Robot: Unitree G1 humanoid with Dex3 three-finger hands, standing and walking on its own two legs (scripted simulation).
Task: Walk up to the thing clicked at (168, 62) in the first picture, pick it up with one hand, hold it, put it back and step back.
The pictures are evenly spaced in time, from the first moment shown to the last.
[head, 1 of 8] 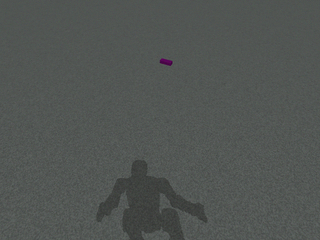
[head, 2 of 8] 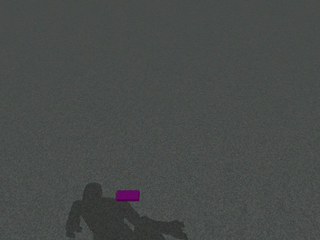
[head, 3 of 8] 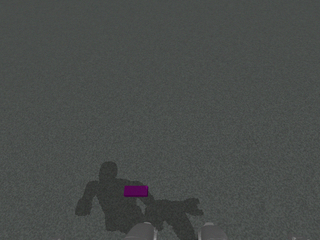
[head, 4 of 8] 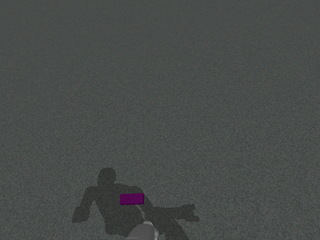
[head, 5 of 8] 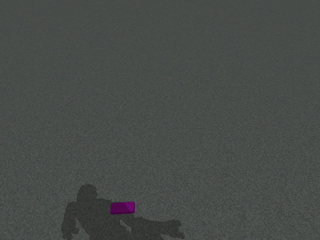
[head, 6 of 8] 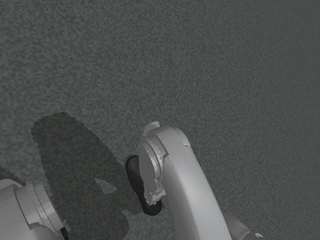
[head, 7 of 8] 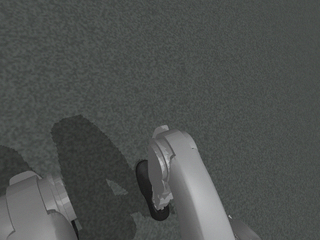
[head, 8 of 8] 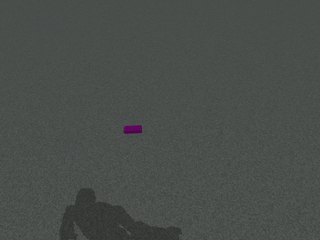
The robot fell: no
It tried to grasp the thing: yes
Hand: left
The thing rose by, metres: 0.67
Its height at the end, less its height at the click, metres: +0.00
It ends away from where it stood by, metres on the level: 0.02
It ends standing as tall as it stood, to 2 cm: yes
